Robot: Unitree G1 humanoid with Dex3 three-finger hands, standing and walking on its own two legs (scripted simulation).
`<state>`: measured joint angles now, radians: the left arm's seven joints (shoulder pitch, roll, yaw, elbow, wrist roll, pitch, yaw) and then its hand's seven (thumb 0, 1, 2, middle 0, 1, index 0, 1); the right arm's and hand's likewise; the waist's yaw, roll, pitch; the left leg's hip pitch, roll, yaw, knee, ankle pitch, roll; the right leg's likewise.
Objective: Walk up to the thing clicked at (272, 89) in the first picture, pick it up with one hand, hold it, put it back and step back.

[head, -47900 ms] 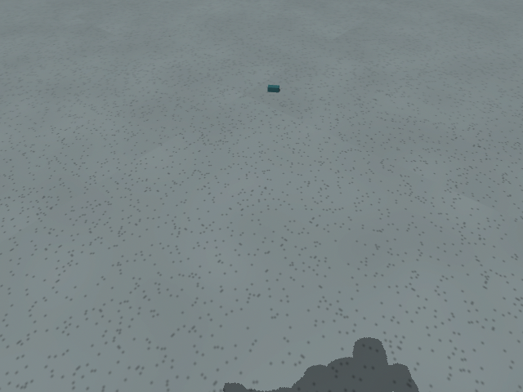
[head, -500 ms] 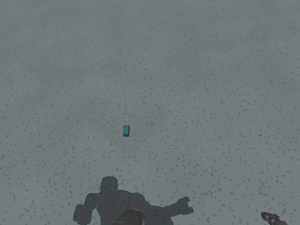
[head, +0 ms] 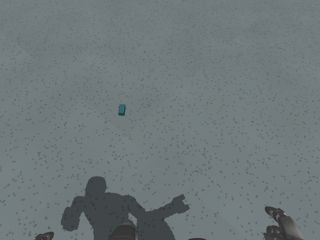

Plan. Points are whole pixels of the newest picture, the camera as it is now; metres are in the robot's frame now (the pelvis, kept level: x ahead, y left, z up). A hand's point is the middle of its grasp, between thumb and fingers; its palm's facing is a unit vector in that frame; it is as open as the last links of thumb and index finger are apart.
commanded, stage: step back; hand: left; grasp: from above
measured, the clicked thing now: (122, 109) +1.01 +0.29 -0.74
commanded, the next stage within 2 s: stand in 1.22 s
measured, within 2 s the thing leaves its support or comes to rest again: neither
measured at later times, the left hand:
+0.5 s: hand out of the picture -0.05 +0.28 -0.13, palm faces +0.08 -0.91 -0.41, open 7.4 cm
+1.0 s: hand out of the picture -0.01 +0.27 -0.14, palm faces +0.12 -0.91 -0.39, open 7.4 cm
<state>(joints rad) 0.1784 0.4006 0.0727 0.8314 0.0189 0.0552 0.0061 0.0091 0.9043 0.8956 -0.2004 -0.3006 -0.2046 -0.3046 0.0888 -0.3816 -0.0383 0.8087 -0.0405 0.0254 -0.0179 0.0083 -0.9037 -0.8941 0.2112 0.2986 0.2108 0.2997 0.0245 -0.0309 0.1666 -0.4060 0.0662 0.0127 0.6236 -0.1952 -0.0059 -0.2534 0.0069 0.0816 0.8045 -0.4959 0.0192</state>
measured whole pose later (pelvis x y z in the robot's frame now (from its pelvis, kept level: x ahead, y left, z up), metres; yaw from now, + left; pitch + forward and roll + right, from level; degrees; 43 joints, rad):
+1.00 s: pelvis -0.05 +0.00 +0.00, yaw +6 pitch -3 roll +1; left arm 0.18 0.37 0.05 0.98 0.02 -0.02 0.00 0.01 0.90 0.90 -0.20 -0.30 -0.21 -0.31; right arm 0.17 -0.37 -0.05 1.00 -0.03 -0.01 0.00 0.01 -0.91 -0.89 0.21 0.30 0.21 0.30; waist 0.03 -0.01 0.11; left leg -0.29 0.00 0.00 0.60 -0.24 -0.01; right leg -0.24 -0.07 -0.05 0.68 -0.37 0.01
